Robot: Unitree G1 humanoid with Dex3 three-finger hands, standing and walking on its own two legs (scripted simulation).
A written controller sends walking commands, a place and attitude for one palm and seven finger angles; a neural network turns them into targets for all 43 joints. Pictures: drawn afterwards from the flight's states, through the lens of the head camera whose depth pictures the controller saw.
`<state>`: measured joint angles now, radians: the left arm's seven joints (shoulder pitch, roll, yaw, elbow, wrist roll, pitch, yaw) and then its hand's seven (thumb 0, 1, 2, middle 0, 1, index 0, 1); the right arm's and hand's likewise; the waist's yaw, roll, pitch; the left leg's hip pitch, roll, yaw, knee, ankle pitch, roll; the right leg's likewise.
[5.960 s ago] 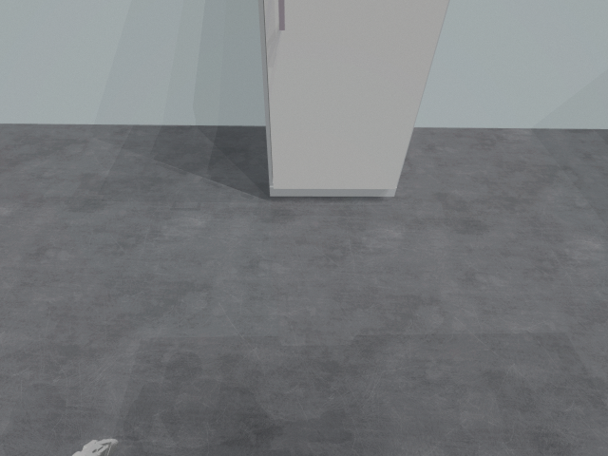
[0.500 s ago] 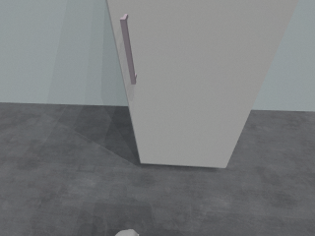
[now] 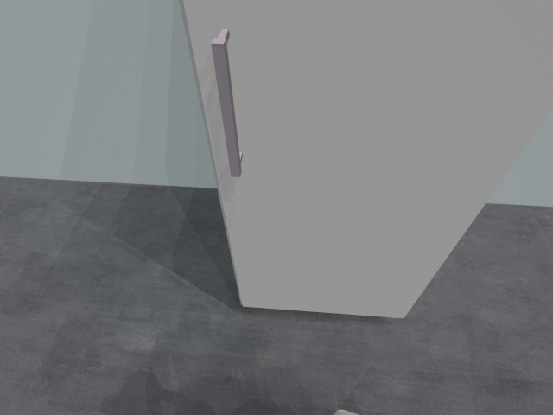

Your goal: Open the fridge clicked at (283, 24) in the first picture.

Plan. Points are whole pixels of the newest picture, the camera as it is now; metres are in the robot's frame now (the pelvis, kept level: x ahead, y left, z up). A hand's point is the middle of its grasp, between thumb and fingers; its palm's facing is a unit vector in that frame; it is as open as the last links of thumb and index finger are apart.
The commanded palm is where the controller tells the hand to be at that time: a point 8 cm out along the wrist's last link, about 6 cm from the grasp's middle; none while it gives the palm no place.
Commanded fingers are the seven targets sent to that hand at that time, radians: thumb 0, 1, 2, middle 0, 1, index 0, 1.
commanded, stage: take the last steps up to it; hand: left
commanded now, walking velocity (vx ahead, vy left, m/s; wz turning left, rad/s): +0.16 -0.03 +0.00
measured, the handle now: (231, 112) +0.54 +0.11 +0.16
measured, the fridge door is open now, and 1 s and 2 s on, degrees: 0 0 0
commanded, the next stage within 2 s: come to a stop and stand still in 0.02 s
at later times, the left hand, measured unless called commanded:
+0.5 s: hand out of the picture +0.14 +0.18 -0.18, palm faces +0.08 -0.97 -0.22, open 7.3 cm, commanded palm none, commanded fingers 0.00 0.90 0.90 -0.20 -0.30 -0.20 -0.30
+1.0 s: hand out of the picture +0.06 +0.14 -0.17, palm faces +0.05 -0.98 -0.21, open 7.4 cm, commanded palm none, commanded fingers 0.00 0.90 0.90 -0.20 -0.30 -0.20 -0.30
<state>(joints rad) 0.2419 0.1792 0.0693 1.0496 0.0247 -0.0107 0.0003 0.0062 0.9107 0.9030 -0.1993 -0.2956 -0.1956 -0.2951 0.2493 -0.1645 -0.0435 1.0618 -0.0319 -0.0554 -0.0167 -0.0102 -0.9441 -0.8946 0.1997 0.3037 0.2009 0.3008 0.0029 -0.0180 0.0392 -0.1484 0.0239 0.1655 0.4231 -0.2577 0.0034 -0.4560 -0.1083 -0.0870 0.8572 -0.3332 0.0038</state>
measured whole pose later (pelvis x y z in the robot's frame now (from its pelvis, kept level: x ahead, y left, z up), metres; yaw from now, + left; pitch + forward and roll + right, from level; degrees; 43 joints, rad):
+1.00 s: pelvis +0.06 -0.03 +0.00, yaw +0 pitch -1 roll +0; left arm 0.31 0.13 0.01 1.10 0.01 0.00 0.02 0.00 0.91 0.90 -0.20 -0.30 -0.20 -0.30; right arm 0.24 -0.20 -0.03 1.09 -0.02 0.01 -0.01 0.00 -0.93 -0.89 0.20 0.30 0.20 0.30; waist -0.01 0.04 0.00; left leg -0.25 0.04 0.05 0.44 -0.18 -0.02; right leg -0.09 -0.02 -0.03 0.42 -0.31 0.00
